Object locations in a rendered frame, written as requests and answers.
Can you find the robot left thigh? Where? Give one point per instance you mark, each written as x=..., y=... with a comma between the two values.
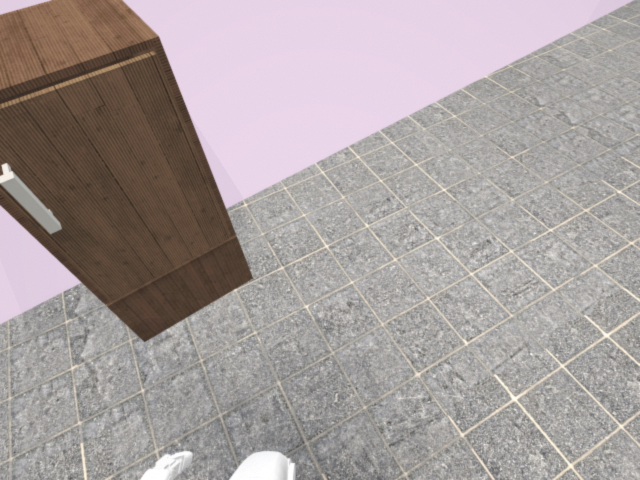
x=265, y=465

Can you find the robot left hand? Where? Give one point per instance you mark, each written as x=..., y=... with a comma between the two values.
x=169, y=466

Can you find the cupboard door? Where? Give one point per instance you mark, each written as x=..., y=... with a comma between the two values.
x=109, y=154

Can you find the handle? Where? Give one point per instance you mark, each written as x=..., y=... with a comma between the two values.
x=28, y=200

